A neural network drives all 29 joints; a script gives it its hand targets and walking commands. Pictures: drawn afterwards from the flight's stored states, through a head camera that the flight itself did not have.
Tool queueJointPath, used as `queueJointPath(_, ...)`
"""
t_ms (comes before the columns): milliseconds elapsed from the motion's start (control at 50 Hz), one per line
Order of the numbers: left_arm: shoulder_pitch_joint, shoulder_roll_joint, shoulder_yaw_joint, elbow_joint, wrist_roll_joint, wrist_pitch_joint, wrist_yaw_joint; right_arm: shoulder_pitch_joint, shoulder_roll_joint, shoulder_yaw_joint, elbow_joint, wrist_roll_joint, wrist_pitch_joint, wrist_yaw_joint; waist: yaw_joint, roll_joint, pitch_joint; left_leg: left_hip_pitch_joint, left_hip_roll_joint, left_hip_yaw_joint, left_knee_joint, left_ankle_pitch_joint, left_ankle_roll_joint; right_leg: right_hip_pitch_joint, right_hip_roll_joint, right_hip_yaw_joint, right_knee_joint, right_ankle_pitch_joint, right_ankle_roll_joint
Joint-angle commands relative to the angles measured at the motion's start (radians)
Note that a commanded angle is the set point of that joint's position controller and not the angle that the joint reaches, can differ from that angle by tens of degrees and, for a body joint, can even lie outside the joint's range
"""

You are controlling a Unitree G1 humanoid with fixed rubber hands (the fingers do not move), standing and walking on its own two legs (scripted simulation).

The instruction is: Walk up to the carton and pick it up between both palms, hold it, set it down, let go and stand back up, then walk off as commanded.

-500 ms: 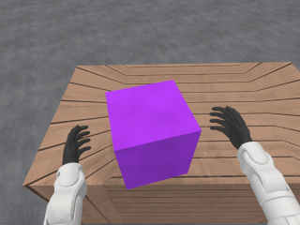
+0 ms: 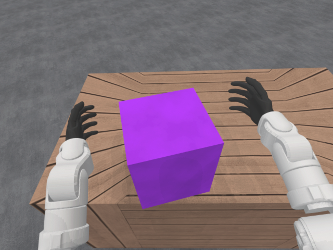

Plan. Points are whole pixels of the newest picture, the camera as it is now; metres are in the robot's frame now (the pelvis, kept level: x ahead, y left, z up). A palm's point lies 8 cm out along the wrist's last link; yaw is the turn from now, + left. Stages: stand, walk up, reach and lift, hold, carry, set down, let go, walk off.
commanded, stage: reach and lift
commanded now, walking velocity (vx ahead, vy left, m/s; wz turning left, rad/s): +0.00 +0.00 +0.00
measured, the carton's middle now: (167, 149) +0.39 +0.03 -0.01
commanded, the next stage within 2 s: none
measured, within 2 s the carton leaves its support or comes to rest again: neither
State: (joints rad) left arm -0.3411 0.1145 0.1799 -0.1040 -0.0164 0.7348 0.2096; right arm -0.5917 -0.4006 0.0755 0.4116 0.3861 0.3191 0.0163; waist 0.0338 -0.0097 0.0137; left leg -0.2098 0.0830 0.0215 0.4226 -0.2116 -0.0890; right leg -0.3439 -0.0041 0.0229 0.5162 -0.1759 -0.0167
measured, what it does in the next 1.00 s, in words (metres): stands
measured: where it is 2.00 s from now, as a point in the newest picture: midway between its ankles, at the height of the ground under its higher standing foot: outside the picture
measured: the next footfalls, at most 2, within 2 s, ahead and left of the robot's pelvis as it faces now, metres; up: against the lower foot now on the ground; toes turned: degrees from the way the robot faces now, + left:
none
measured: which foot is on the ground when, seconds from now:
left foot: down 0.00-1.00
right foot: down 0.00-1.00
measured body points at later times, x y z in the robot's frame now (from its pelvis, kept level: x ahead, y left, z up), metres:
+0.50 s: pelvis +0.00 +0.00 +0.00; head +0.02 -0.01 +0.45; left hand +0.38 +0.24 +0.18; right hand +0.46 -0.16 +0.20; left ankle +0.00 +0.18 -0.74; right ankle +0.06 -0.11 -0.74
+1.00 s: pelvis +0.01 +0.00 +0.00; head +0.03 -0.01 +0.45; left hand +0.38 +0.23 +0.09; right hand +0.45 -0.18 +0.10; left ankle +0.00 +0.18 -0.74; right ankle +0.06 -0.11 -0.74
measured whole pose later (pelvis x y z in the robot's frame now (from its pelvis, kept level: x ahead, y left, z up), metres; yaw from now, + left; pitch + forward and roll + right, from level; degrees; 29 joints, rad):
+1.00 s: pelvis +0.01 +0.00 +0.00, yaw +0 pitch +1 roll +1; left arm -0.57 0.07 0.20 0.59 -0.03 0.19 0.17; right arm -0.78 -0.40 0.09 0.99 0.34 0.03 0.11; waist 0.10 0.01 0.04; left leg -0.21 0.08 0.02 0.42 -0.22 -0.09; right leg -0.34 0.00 0.02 0.51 -0.18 -0.01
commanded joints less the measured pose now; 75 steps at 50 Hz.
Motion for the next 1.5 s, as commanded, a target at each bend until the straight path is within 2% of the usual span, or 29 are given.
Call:
queueJointPath(0, -0.392, 0.155, 0.108, -0.083, -0.086, -0.022, 0.014, -0.425, -0.229, -0.066, -0.159, 0.021, -0.020, -0.004, 0.146, -0.073, -0.406, -0.056, -0.109, 0.073, -0.108, 0.145, 0.065, 0.395, 0.063, 0.034, -0.178, 0.055, 0.019)
queueJointPath(20, -0.521, 0.188, 0.089, -0.052, -0.111, -0.029, 0.016, -0.587, -0.253, -0.057, -0.162, 0.059, -0.010, 0.004, 0.138, -0.086, -0.398, -0.087, -0.112, 0.071, -0.096, 0.105, 0.064, 0.353, 0.062, 0.037, -0.182, 0.022, 0.013)
queueJointPath(60, -0.445, 0.123, 0.069, -0.012, -0.094, -0.028, 0.020, -0.472, -0.224, -0.056, -0.005, 0.049, 0.010, 0.013, 0.106, -0.027, -0.355, -0.067, -0.105, 0.060, -0.115, 0.075, 0.052, 0.332, 0.072, 0.021, -0.181, -0.012, 0.002)
queueJointPath(80, -0.448, 0.137, 0.076, -0.013, -0.086, -0.020, 0.017, -0.503, -0.203, -0.034, -0.002, 0.060, 0.025, 0.015, 0.156, -0.014, -0.372, -0.053, -0.104, 0.062, -0.115, 0.118, 0.060, 0.361, 0.059, 0.032, -0.180, 0.011, 0.007)
queueJointPath(100, -0.498, 0.157, 0.063, -0.064, -0.089, -0.019, 0.015, -0.502, -0.244, -0.068, -0.026, 0.058, 0.010, 0.007, 0.114, 0.003, -0.421, -0.033, -0.104, 0.057, -0.110, 0.172, 0.045, 0.362, 0.072, 0.017, -0.172, 0.076, 0.008)
queueJointPath(140, -0.581, 0.174, 0.071, 0.000, -0.113, -0.017, 0.014, -0.613, -0.272, -0.070, -0.008, 0.048, 0.020, 0.012, 0.134, -0.010, -0.438, -0.043, -0.110, 0.061, -0.099, 0.141, 0.042, 0.344, 0.070, 0.017, -0.184, 0.049, 0.002)
queueJointPath(180, -0.492, 0.151, 0.054, 0.054, -0.106, 0.004, -0.002, -0.556, -0.270, -0.046, 0.037, 0.047, 0.025, 0.010, 0.096, -0.052, -0.418, -0.027, -0.104, 0.044, -0.090, 0.178, 0.042, 0.375, 0.076, 0.006, -0.184, 0.104, 0.002)
queueJointPath(220, -0.639, 0.195, 0.054, -0.031, -0.109, 0.000, -0.002, -0.651, -0.286, -0.069, 0.000, 0.040, 0.022, 0.003, 0.105, -0.021, -0.503, -0.011, -0.108, 0.051, -0.097, 0.207, 0.042, 0.391, 0.074, 0.002, -0.176, 0.125, 0.010)
queueJointPath(300, -0.716, 0.214, 0.056, 0.130, -0.124, -0.012, 0.010, -0.771, -0.261, -0.024, 0.089, 0.056, 0.040, 0.017, 0.137, -0.045, -0.425, -0.128, -0.108, 0.056, -0.118, 0.032, 0.056, 0.358, 0.055, 0.023, -0.185, -0.027, 0.008)
queueJointPath(360, -0.723, 0.176, 0.030, 0.134, -0.112, -0.007, 0.025, -0.760, -0.258, -0.046, 0.166, 0.071, 0.052, 0.025, 0.132, 0.019, -0.439, -0.072, -0.101, 0.049, -0.118, 0.111, 0.034, 0.336, 0.061, 0.014, -0.190, 0.031, -0.003)
queueJointPath(460, -0.622, 0.167, 0.056, 0.223, -0.071, -0.020, -0.001, -0.714, -0.230, -0.010, 0.240, 0.067, 0.036, 0.029, 0.161, -0.001, -0.405, -0.052, -0.101, 0.041, -0.092, 0.203, 0.028, 0.365, 0.068, 0.006, -0.182, 0.115, -0.002)
queueJointPath(520, -0.633, 0.136, 0.040, 0.203, -0.066, -0.063, -0.004, -0.690, -0.216, -0.001, 0.253, 0.045, 0.011, 0.033, 0.156, 0.025, -0.426, -0.011, -0.100, 0.037, -0.086, 0.259, 0.029, 0.361, 0.078, 0.001, -0.182, 0.137, -0.002)
queueJointPath(580, -0.617, 0.154, 0.058, 0.296, -0.072, -0.125, -0.015, -0.714, -0.191, 0.010, 0.260, 0.012, -0.023, 0.053, 0.149, -0.077, -0.418, -0.047, -0.100, 0.045, -0.088, 0.188, 0.043, 0.344, 0.079, -0.009, -0.171, 0.101, 0.002)
queueJointPath(620, -0.591, 0.158, 0.034, 0.178, -0.078, -0.161, -0.023, -0.646, -0.166, 0.009, 0.180, 0.007, -0.041, 0.046, 0.143, -0.027, -0.512, -0.034, -0.114, 0.061, -0.077, 0.237, 0.046, 0.395, 0.069, 0.002, -0.154, 0.158, 0.022)
queueJointPath(700, -0.514, 0.106, 0.031, 0.420, -0.056, -0.224, -0.036, -0.612, -0.134, 0.018, 0.359, -0.055, -0.081, 0.067, 0.141, -0.101, -0.338, -0.104, -0.106, 0.048, -0.106, 0.103, 0.056, 0.334, 0.080, -0.011, -0.178, 0.017, 0.020)
queueJointPath(720, -0.518, 0.140, 0.073, 0.385, -0.037, -0.250, -0.037, -0.650, -0.112, 0.055, 0.269, -0.012, -0.103, 0.065, 0.198, -0.068, -0.434, -0.111, -0.110, 0.067, -0.109, 0.135, 0.056, 0.381, 0.066, 0.001, -0.166, 0.079, 0.019)
queueJointPath(740, -0.478, 0.086, 0.034, 0.462, -0.035, -0.260, -0.046, -0.581, -0.104, 0.027, 0.368, -0.048, -0.110, 0.068, 0.147, -0.053, -0.348, -0.084, -0.101, 0.057, -0.109, 0.172, 0.054, 0.338, 0.071, -0.012, -0.171, 0.074, 0.014)
queueJointPath(780, -0.461, 0.088, 0.049, 0.422, -0.020, -0.332, -0.050, -0.573, -0.066, 0.014, 0.343, -0.050, -0.166, 0.071, 0.184, -0.030, -0.389, -0.108, -0.108, 0.065, -0.108, 0.143, 0.050, 0.345, 0.070, -0.006, -0.174, 0.046, 0.009)
queueJointPath(820, -0.486, 0.081, 0.036, 0.421, -0.023, -0.405, -0.044, -0.557, -0.067, 0.019, 0.374, -0.068, -0.223, 0.087, 0.160, -0.045, -0.401, -0.102, -0.110, 0.071, -0.088, 0.203, 0.039, 0.336, 0.082, -0.023, -0.157, 0.099, 0.011)
queueJointPath(900, -0.499, 0.058, 0.015, 0.612, -0.038, -0.550, -0.042, -0.579, -0.021, 0.024, 0.455, -0.081, -0.316, 0.098, 0.186, -0.043, -0.389, -0.201, -0.105, 0.082, -0.087, 0.072, 0.047, 0.252, 0.072, -0.016, -0.161, -0.042, 0.013)
queueJointPath(920, -0.516, 0.081, 0.045, 0.523, -0.039, -0.601, -0.032, -0.594, -0.019, 0.033, 0.377, -0.072, -0.348, 0.099, 0.216, -0.037, -0.508, -0.196, -0.109, 0.085, -0.073, 0.130, 0.051, 0.308, 0.067, -0.009, -0.143, 0.020, 0.003)
queueJointPath(940, -0.496, 0.047, 0.010, 0.567, -0.040, -0.625, -0.030, -0.562, -0.023, 0.026, 0.444, -0.066, -0.376, 0.097, 0.175, -0.037, -0.441, -0.170, -0.114, 0.092, -0.074, 0.139, 0.041, 0.281, 0.079, -0.019, -0.151, 0.042, 0.015)
queueJointPath(1080, -0.527, 0.019, 0.000, 0.765, -0.048, -0.802, -0.031, -0.576, 0.041, 0.078, 0.571, -0.047, -0.477, 0.081, 0.198, -0.042, -0.485, -0.223, -0.118, 0.090, -0.042, 0.136, 0.046, 0.236, 0.067, -0.012, -0.140, 0.035, 0.011)
queueJointPath(1240, -0.467, -0.021, -0.065, 0.807, -0.062, -0.880, -0.028, -0.571, -0.024, 0.065, 0.592, -0.040, -0.564, 0.036, 0.151, -0.025, -0.606, -0.195, -0.107, 0.085, 0.027, 0.296, 0.010, 0.231, 0.094, -0.028, -0.106, 0.197, 0.004)
queueJointPath(1300, -0.429, -0.025, -0.031, 0.829, -0.040, -0.887, -0.035, -0.555, 0.021, 0.120, 0.651, -0.008, -0.563, 0.041, 0.213, -0.024, -0.564, -0.199, -0.103, 0.086, 0.038, 0.349, 0.011, 0.228, 0.091, -0.016, -0.097, 0.231, 0.004)
queueJointPath(1360, -0.444, -0.055, -0.050, 0.795, -0.046, -0.899, -0.037, -0.560, 0.013, 0.085, 0.607, -0.041, -0.575, 0.032, 0.165, -0.045, -0.572, -0.178, -0.103, 0.089, 0.016, 0.322, 0.026, 0.214, 0.093, -0.025, -0.122, 0.193, 0.006)
queueJointPath(1420, -0.452, -0.029, 0.006, 0.799, -0.026, -0.921, -0.028, -0.594, 0.053, 0.131, 0.566, -0.034, -0.590, 0.022, 0.226, -0.091, -0.653, -0.237, -0.109, 0.099, 0.046, 0.317, 0.037, 0.282, 0.083, -0.004, -0.079, 0.254, 0.015)
queueJointPath(1440, -0.443, -0.051, -0.005, 0.805, -0.028, -0.928, -0.026, -0.580, 0.060, 0.117, 0.596, -0.037, -0.587, 0.016, 0.184, -0.078, -0.632, -0.247, -0.111, 0.096, 0.038, 0.330, 0.031, 0.284, 0.086, -0.010, -0.081, 0.295, 0.013)
queueJointPath(1480, -0.392, -0.061, 0.018, 0.890, -0.004, -0.920, -0.041, -0.550, 0.108, 0.144, 0.606, -0.051, -0.583, 0.004, 0.201, -0.108, -0.577, -0.268, -0.109, 0.088, 0.039, 0.307, 0.044, 0.312, 0.069, 0.008, -0.081, 0.314, 0.023)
